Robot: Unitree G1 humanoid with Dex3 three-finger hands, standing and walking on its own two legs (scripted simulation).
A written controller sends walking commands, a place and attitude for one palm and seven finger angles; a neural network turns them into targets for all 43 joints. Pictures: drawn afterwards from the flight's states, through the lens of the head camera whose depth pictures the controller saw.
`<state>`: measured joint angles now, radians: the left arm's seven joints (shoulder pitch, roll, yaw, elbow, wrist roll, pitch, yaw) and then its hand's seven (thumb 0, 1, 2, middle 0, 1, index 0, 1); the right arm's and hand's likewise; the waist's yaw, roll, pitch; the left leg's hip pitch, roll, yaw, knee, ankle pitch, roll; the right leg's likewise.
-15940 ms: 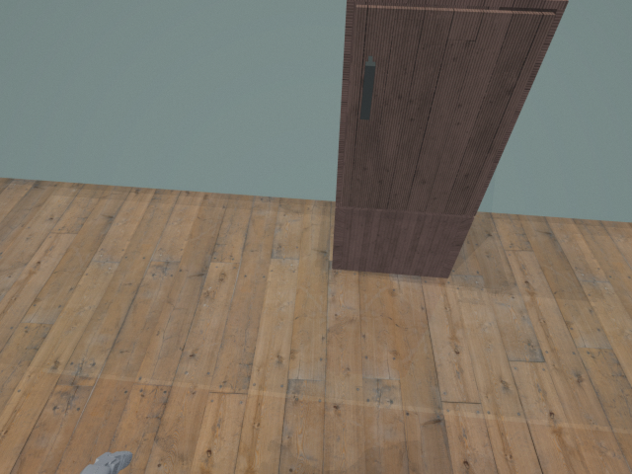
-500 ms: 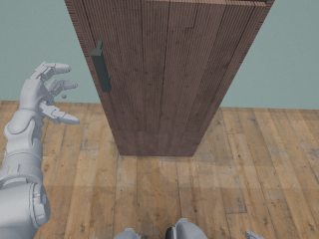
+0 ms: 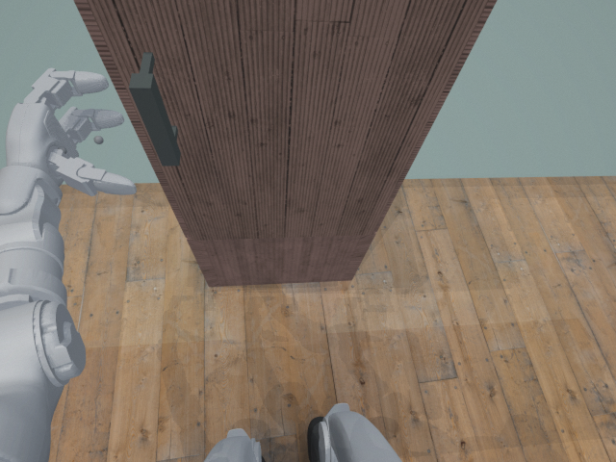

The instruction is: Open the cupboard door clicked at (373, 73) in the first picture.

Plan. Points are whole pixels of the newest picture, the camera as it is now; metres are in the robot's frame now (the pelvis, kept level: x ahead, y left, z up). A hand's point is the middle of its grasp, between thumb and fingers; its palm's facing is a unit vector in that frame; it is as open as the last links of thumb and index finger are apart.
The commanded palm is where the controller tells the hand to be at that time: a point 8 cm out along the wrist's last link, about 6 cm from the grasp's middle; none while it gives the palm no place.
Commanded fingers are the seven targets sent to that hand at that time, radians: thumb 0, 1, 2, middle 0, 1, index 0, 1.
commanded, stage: move the hooked fingers beside the handle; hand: left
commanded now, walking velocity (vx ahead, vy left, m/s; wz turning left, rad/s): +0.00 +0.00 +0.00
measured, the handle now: (160, 112) +0.55 +0.15 +0.08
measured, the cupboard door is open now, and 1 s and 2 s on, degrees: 0 0 0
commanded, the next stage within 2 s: slide the fingers in behind the handle in 0.70 s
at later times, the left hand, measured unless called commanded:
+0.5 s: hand (99, 152) +0.48 +0.22 +0.08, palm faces -0.05 -1.00 -0.01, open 14.0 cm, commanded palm +0.46 +0.26 +0.08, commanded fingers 0.00 -0.50 0.30 -0.30 -1.20 -0.30 -1.20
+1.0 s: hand (107, 150) +0.49 +0.21 +0.08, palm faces -0.04 -1.00 -0.01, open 14.0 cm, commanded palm +0.46 +0.25 +0.08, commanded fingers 0.00 -0.50 0.30 -0.30 -1.20 -0.30 -1.20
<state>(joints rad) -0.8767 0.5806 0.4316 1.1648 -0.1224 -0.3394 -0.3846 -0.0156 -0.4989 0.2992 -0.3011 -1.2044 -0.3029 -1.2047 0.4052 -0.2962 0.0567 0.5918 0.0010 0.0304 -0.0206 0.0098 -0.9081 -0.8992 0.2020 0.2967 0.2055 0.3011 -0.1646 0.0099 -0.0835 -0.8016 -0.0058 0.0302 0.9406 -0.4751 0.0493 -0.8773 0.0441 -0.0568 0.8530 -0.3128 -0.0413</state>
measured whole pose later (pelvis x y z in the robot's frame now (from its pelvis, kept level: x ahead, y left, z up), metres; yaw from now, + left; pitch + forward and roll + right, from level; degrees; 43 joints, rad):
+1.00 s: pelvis +0.00 +0.00 +0.00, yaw +0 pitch +19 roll -2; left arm -0.85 0.53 0.38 1.14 -0.14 -0.35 -0.36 -0.02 -0.50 0.30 -0.30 -1.20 -0.30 -1.20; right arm 0.41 -0.29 0.06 0.59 0.00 0.05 -0.02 0.01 -0.91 -0.90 0.20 0.30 0.21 0.30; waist -0.15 0.01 -0.08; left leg -0.80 -0.01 0.02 0.95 -0.48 0.05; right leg -0.87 0.04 -0.07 0.86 -0.32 -0.04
